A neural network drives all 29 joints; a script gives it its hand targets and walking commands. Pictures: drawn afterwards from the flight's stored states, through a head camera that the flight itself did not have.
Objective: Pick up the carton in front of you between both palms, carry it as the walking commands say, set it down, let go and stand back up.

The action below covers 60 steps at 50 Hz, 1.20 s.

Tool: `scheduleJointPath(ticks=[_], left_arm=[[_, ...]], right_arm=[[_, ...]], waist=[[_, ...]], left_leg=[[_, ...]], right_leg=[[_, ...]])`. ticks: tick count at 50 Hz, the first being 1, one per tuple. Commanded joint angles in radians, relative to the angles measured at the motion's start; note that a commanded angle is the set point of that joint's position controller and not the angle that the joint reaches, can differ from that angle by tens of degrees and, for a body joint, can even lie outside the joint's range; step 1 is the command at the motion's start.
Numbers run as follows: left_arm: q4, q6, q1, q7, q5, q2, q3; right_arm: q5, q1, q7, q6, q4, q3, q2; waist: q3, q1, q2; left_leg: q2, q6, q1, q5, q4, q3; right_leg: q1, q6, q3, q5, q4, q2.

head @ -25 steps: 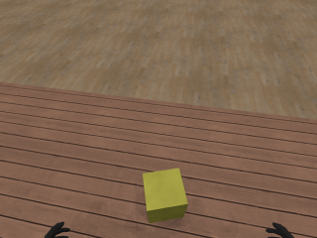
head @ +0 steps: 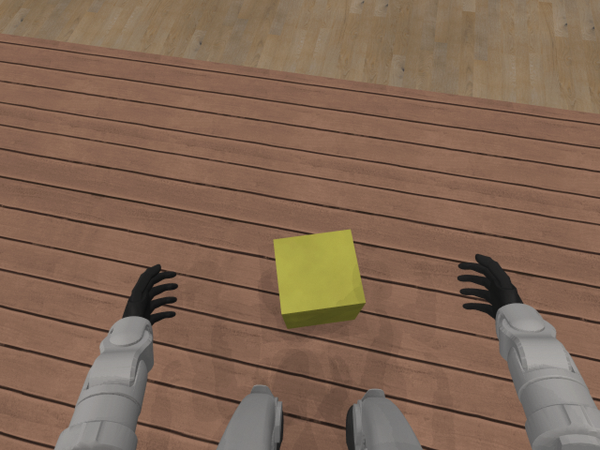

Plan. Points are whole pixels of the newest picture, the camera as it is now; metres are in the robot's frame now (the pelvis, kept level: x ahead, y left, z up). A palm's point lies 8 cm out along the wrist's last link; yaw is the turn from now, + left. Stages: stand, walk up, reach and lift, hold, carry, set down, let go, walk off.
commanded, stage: reach and lift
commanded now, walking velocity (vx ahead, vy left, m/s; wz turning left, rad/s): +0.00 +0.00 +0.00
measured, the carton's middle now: (316, 282) +0.49 +0.00 -0.59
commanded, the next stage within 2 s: none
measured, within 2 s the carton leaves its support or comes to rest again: neither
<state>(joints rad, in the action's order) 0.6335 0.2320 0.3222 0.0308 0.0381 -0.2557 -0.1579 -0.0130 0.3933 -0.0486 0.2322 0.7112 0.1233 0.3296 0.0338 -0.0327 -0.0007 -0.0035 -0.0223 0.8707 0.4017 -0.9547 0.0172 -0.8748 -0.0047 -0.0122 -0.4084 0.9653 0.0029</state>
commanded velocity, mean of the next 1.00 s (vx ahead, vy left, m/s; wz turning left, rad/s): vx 0.00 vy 0.00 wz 0.00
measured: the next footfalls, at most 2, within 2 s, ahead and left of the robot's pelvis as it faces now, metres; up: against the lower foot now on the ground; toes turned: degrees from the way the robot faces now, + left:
none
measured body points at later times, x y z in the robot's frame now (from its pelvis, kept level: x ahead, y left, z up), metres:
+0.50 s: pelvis -0.06 -0.01 -0.06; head +0.26 -0.02 +0.26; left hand +0.46 +0.21 -0.15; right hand +0.52 -0.19 -0.15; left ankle +0.03 +0.13 -0.68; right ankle +0.03 -0.12 -0.68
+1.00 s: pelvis -0.04 -0.01 -0.18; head +0.32 -0.01 +0.09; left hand +0.47 +0.21 -0.35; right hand +0.52 -0.18 -0.35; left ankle +0.03 +0.13 -0.68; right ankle +0.03 -0.13 -0.68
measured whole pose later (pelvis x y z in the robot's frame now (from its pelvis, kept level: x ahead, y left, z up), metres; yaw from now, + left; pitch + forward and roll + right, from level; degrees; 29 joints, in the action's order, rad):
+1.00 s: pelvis -0.04 -0.01 -0.18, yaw +3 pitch +54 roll +3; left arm 0.84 0.09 1.18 0.12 -0.01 -0.14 -0.41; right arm 0.05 1.34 0.01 0.10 1.05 0.24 0.37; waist -0.02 -0.06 -0.01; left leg 0.04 -0.06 2.02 0.49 -1.56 0.04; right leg -2.03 -0.03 -0.08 -0.51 1.59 -0.05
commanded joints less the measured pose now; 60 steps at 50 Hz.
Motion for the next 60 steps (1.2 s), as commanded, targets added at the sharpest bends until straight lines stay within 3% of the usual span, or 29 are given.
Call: scheduleJointPath(ticks=[1, 11, 19, 24, 30, 35, 37, 40, 44, 51, 55, 60], left_arm=[[-0.068, -0.012, 0.206, 0.023, 0.016, -0.118, -0.046], [0.018, 0.038, 0.738, 0.071, 0.029, -0.094, -0.114], [0.099, 0.032, 1.019, 0.096, -0.027, -0.049, -0.212], [0.071, 0.004, 1.108, 0.091, -0.08, -0.021, -0.282], [0.007, -0.054, 1.036, 0.069, -0.118, 0.016, -0.321], [0.043, -0.12, 0.937, 0.051, -0.148, 0.072, -0.349], [0.065, -0.139, 0.916, 0.047, -0.161, 0.084, -0.359], [0.098, -0.158, 0.916, 0.048, -0.169, 0.092, -0.365], [0.115, -0.167, 0.963, 0.062, -0.128, 0.07, -0.329], [0.104, -0.149, 1.085, 0.117, 0.031, -0.029, -0.182], [0.09, -0.121, 1.198, 0.14, 0.103, -0.092, -0.132], [0.183, -0.091, 1.315, 0.145, 0.135, -0.112, -0.106]], right_arm=[[-0.013, 0.256, 0.003, -0.01, -0.047, 0.038, 0.147], [-0.01, 0.839, -0.011, 0.03, 0.128, 0.065, 0.208], [0.047, 1.181, -0.027, 0.013, 0.283, 0.106, 0.223], [0.104, 1.307, -0.031, -0.014, 0.295, 0.148, 0.216], [0.145, 1.262, -0.018, -0.053, 0.231, 0.18, 0.15], [0.179, 1.165, -0.008, -0.102, 0.228, 0.226, 0.058], [0.188, 1.123, -0.001, -0.118, 0.24, 0.239, 0.037], [0.186, 1.088, 0.014, -0.137, 0.261, 0.243, 0.034], [0.146, 1.109, 0.042, -0.154, 0.263, 0.207, 0.086], [-0.022, 1.266, 0.079, -0.149, 0.218, 0.042, 0.21], [-0.111, 1.389, 0.088, -0.121, 0.205, -0.038, 0.259], [-0.14, 1.484, 0.086, -0.089, 0.31, -0.079, 0.271]], waist=[[-0.562, -0.009, -0.026], [-0.752, -0.036, -0.048], [-0.87, -0.066, -0.075], [-0.978, -0.071, -0.098], [-1.16, -0.082, -0.128], [-1.079, -0.071, -0.149], [-1.048, -0.062, -0.134], [-0.982, -0.05, -0.094], [-1.021, -0.032, -0.066], [-1.263, -0.041, -0.094], [-1.306, -0.055, -0.125], [-1.133, -0.059, -0.137]], left_leg=[[0.043, -0.035, -0.09, -0.458, 0.036, -0.03], [0.039, -0.035, 0.052, -0.158, 0.027, -0.071], [0.054, -0.051, 0.147, -0.115, -0.01, -0.103], [0.066, -0.054, 0.174, -0.198, -0.036, -0.112], [0.087, -0.046, 0.239, -0.478, -0.074, -0.122], [0.08, -0.051, 0.471, -0.568, -0.129, -0.1], [0.077, -0.055, 0.513, -0.563, -0.179, -0.091], [0.074, -0.064, 0.55, -0.51, -0.283, -0.084], [0.078, -0.075, 0.577, -0.513, -0.44, -0.072], [0.077, -0.077, 0.559, -0.478, -0.695, -0.093], [0.069, -0.067, 0.616, -0.343, -0.791, -0.119], [0.048, -0.06, 0.734, -0.139, -0.868, -0.131]], right_leg=[[0.243, -0.018, -0.006, 0.495, -0.018, -0.037], [0.063, -0.017, 0.013, 0.161, -0.027, -0.039], [-0.042, -0.016, 0.026, 0.091, 0.0, -0.056], [-0.011, -0.018, 0.023, 0.213, 0.035, -0.069], [0.155, -0.015, -0.003, 0.629, 0.115, -0.077], [0.073, -0.02, -0.039, 0.841, 0.199, -0.056], [-0.06, -0.026, -0.037, 0.792, 0.24, -0.055], [-0.318, -0.035, -0.022, 0.619, 0.308, -0.063], [-0.509, -0.037, -0.01, 0.525, 0.44, -0.071], [-0.517, -0.038, 0.023, 0.466, 0.701, -0.065], [-0.491, -0.033, 0.037, 0.351, 0.801, -0.057], [-0.59, -0.028, 0.04, 0.138, 0.869, -0.036]])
